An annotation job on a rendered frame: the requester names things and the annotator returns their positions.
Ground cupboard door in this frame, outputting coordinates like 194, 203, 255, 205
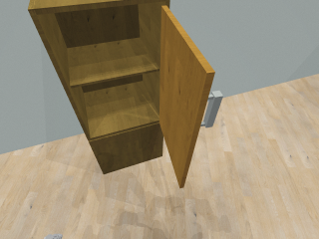
159, 5, 215, 188

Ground handle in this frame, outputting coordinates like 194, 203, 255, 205
200, 91, 223, 128

